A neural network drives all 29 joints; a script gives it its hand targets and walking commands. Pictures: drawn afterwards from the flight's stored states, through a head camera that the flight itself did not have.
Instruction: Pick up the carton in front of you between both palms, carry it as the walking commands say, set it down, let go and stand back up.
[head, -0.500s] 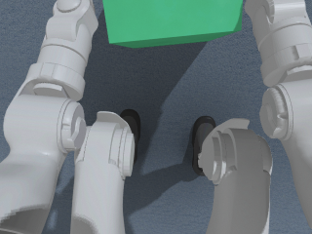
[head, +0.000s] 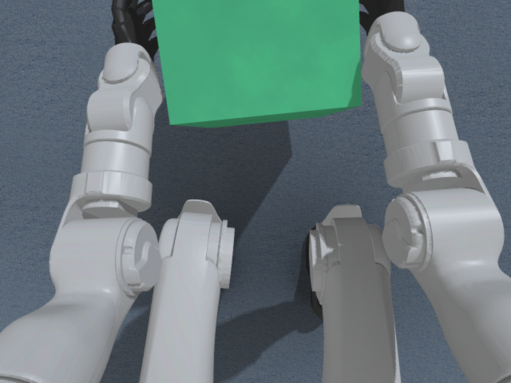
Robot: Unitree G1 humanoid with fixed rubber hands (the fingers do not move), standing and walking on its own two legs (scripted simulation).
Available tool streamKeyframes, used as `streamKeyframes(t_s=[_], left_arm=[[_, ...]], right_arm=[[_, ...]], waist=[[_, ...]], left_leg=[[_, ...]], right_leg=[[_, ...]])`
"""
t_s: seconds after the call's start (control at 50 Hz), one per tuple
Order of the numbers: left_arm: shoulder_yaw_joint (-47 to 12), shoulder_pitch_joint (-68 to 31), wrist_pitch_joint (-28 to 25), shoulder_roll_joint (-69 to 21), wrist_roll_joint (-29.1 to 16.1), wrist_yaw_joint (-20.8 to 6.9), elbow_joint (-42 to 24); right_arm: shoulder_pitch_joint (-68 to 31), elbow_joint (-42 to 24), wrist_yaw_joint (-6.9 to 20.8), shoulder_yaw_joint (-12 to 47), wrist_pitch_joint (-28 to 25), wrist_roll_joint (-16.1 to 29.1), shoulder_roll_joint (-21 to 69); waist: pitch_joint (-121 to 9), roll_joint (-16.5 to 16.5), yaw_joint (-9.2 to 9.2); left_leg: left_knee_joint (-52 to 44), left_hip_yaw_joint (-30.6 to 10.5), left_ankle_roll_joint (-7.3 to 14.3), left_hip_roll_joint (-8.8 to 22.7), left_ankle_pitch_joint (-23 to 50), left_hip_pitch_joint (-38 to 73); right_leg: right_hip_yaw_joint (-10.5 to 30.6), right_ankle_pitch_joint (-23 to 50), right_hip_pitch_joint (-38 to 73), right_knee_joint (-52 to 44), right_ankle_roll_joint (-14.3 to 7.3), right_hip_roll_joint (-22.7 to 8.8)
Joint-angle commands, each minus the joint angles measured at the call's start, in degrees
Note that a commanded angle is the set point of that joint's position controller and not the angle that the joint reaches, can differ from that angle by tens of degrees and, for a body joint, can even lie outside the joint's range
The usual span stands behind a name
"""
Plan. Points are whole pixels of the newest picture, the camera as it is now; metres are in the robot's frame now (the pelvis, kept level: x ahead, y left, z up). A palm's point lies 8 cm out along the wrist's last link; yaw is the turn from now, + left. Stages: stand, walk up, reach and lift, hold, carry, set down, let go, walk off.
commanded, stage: reach and lift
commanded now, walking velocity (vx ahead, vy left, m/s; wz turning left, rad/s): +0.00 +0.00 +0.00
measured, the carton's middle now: (258, 48) +0.54 +0.02 -0.19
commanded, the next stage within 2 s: none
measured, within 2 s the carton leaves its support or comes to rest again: neither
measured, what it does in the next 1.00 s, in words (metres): rises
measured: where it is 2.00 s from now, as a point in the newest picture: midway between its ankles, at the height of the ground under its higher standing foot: (264, 282)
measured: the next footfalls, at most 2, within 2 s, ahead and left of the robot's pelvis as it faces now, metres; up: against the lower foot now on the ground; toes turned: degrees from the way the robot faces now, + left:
none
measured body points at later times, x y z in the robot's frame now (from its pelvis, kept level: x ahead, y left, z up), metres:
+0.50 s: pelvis -0.01 +0.00 +0.12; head +0.26 -0.01 +0.48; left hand +0.49 +0.16 +0.05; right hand +0.51 -0.14 +0.05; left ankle +0.10 +0.14 -0.34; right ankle +0.09 -0.13 -0.34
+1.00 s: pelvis +0.04 +0.00 +0.26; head +0.20 -0.01 +0.68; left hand +0.45 +0.16 +0.21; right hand +0.46 -0.14 +0.21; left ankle +0.10 +0.14 -0.34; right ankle +0.09 -0.13 -0.34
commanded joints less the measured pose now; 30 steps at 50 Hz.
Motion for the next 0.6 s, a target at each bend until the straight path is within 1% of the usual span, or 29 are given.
streamKeyframes(t_s=[0.0, 0.02, 0.06, 0.1, 0.12, 0.14, 0.16, 0.18, 0.2, 0.22, 0.24, 0.32, 0.34, 0.38, 0.4, 0.42, 0.44, 0.46, 0.5, 0.54, 0.56, 0.58], left_arm=[[-29.44, -43.6, 1.51, -59.75, -4.49, -17.29, -15.73], [-28.25, -41.58, 2.32, -60.59, -2.92, -17.49, -13.49], [-24.94, -37.99, 3.56, -62.16, 0.79, -18.02, -8.1], [-20.36, -35.51, 4.44, -62.41, 4.54, -18.49, -3.32], [-18.02, -35.52, 4.68, -61.86, 6.21, -18.72, -1.81], [-16.28, -35.38, 4.96, -61.51, 7.71, -18.85, -0.77], [-14.9, -35.04, 5.16, -61.49, 9.14, -18.91, 0.25], [-13.72, -34.92, 5.24, -61.57, 9.89, -18.99, 1.03], [-13.72, -35.59, 5.12, -61.9, 10.16, -19.08, 0.37], [-13.47, -35.64, 5.13, -62.22, 10.47, -19.15, 0.49], [-13.68, -36.33, 5.04, -62.33, 10.65, -19.23, -0.29], [-16.24, -36.75, 5.5, -64.67, 9.81, -19.66, -3.12], [-17.35, -36.89, 5.78, -65.15, 9.5, -19.82, -4.07], [-18.52, -34.84, 6.59, -66.68, 8.94, -20.28, -4.19], [-19.48, -33.91, 6.9, -67.44, 8.4, -20.48, -4.62], [-20.65, -33.36, 7.17, -68.07, 7.84, -20.66, -5.32], [-21.71, -32.8, 7.35, -68.49, 7.03, -20.86, -6.25], [-22.51, -31.52, 7.63, -68.92, 6.5, -21.09, -6.38], [-24.05, -29.13, 7.97, -69.58, 5.91, -21.41, -6.55], [-25.15, -27.22, 7.93, -70.13, 5.39, -21.55, -7.18], [-25.65, -25.97, 7.88, -70.59, 5.16, -21.58, -7.12], [-25.96, -24.62, 7.86, -70.66, 5.23, -21.53, -7.01]], right_arm=[[-30.98, -12.66, 14.11, 21.86, 0.36, 3.57, 67.36], [-29.5, -11.01, 14.5, 20.19, 0.94, 2.15, 67.75], [-26.56, -6.04, 15.57, 15.99, 1.96, -0.99, 68.08], [-24.83, -1.28, 16.47, 11.15, 2.75, -4.6, 67.18], [-23.86, 1.23, 16.88, 8.6, 3.16, -6.43, 66.88], [-23.54, 2.78, 17.26, 6.59, 3.46, -7.92, 66.53], [-23.82, 3.64, 17.55, 5.07, 3.51, -8.73, 66.43], [-24.77, 3.56, 17.76, 4.42, 3.56, -9.45, 66.29], [-25.0, 3.47, 17.99, 3.89, 3.48, -9.65, 66.56], [-25.05, 3.5, 18.13, 3.6, 3.48, -9.91, 67.15], [-25.14, 3.15, 18.29, 3.49, 3.46, -9.88, 67.58], [-25.14, 0.36, 18.68, 5.59, 4.0, -9.07, 70.13], [-24.65, -0.4, 18.76, 6.16, 4.27, -8.7, 70.89], [-24.0, -2.29, 18.99, 7.98, 4.88, -8.04, 72.27], [-23.3, -3.06, 19.09, 9.1, 5.24, -7.74, 73.1], [-22.55, -4.08, 19.14, 10.16, 5.48, -7.29, 73.81], [-21.69, -5.09, 19.17, 11.39, 5.73, -6.81, 74.59], [-20.74, -5.76, 19.16, 12.26, 5.98, -6.47, 75.18], [-19.39, -7.55, 19.15, 13.96, 6.2, -5.63, 76.13], [-17.36, -8.16, 19.15, 15.22, 6.38, -5.2, 76.86], [-16.37, -8.48, 19.08, 15.81, 6.34, -5.13, 77.0], [-14.88, -8.3, 19.0, 16.0, 6.35, -5.11, 77.51]], waist=[[-93.46, -6.32, 0.51], [-88.94, -5.5, 0.43], [-76.46, -5.01, 0.39], [-68.06, -4.51, 0.05], [-65.27, -4.8, 0.09], [-64.47, -4.56, 0.03], [-63.72, -3.59, 0.44], [-64.33, -4.13, 0.05], [-65.57, -3.37, 0.22], [-66.37, -3.51, -0.04], [-68.35, -3.05, 0.17], [-74.68, -2.78, -0.28], [-76.58, -2.05, -0.22], [-78.84, -2.35, -0.1], [-80.01, -3.0, -0.49], [-81.81, -2.83, -0.46], [-82.64, -3.35, -0.65], [-82.97, -3.89, -0.72], [-83.12, -3.59, -0.45], [-81.43, -3.98, -0.49], [-80.95, -4.15, -0.83], [-80.4, -4.05, -0.58]], left_leg=[[-12.08, 11.56, 2.17, -3.74, 30.19, 41.15], [-13.92, 11.27, 2.21, -3.76, 27.55, 40.81], [-17.44, 10.84, 2.42, -3.73, 20.17, 36.57], [-20.69, 10.36, 2.63, -3.79, 14.43, 33.84], [-22.18, 10.21, 2.78, -3.82, 12.2, 32.99], [-23.41, 10.15, 2.83, -3.81, 10.81, 33.13], [-24.74, 10.08, 2.86, -3.87, 10.03, 33.59], [-25.56, 9.72, 2.96, -3.87, 9.86, 34.56], [-26.4, 9.77, 2.91, -3.88, 10.42, 35.83], [-27.39, 9.69, 2.9, -3.96, 10.49, 36.88], [-28.08, 9.8, 2.87, -3.98, 10.85, 38.2], [-30.73, 9.85, 2.76, -3.94, 12.6, 43.19], [-31.49, 10.03, 2.66, -3.98, 12.82, 44.81], [-32.75, 10.2, 2.62, -4.08, 13.9, 46.69], [-33.48, 10.12, 2.64, -4.06, 14.65, 47.82], [-33.96, 10.28, 2.56, -4.18, 15.65, 49.55], [-34.35, 10.26, 2.54, -4.17, 16.47, 50.07], [-35.06, 10.34, 2.52, -4.19, 16.79, 50.55], [-36.48, 10.23, 2.52, -4.3, 17.96, 52.63], [-38.02, 9.79, 2.56, -4.29, 18.38, 53.9], [-38.79, 9.49, 2.58, -4.28, 18.74, 54.94], [-39.69, 9.36, 2.58, -4.35, 18.87, 55.91]], right_leg=[[-8.43, 32.64, 50.64, -13.51, -1.99, 4.43], [-8.78, 29.04, 46.87, -15.14, -2.06, 4.67], [-8.91, 20.65, 39.28, -19.15, -2.42, 4.81], [-9.32, 14.1, 34.24, -22.16, -2.94, 4.77], [-9.31, 11.82, 33.15, -23.78, -3.14, 4.68], [-9.31, 10.51, 32.85, -24.89, -3.28, 4.6], [-9.13, 9.76, 32.58, -25.85, -3.44, 4.64], [-9.22, 9.5, 33.08, -26.83, -3.4, 4.64], [-9.04, 10.0, 33.97, -27.63, -3.46, 4.67], [-9.08, 10.14, 34.8, -28.64, -3.46, 4.75], [-8.86, 10.62, 36.24, -29.41, -3.49, 4.78], [-8.71, 12.47, 41.69, -32.3, -3.16, 5.0], [-8.66, 12.89, 43.04, -32.9, -3.12, 5.04], [-8.6, 13.88, 46.23, -34.45, -2.86, 5.06], [-8.81, 14.82, 47.68, -35.1, -2.63, 5.12], [-8.76, 15.78, 49.4, -35.75, -2.51, 5.12], [-8.56, 16.91, 51.23, -36.41, -2.37, 5.1], [-8.5, 17.62, 53.17, -37.23, -2.2, 5.07], [-8.08, 18.85, 55.43, -38.67, -2.01, 5.06], [-7.89, 19.34, 56.88, -40.21, -1.81, 5.03], [-7.84, 19.82, 57.7, -40.9, -1.74, 5.04], [-7.58, 20.06, 58.91, -41.78, -1.72, 5.0]])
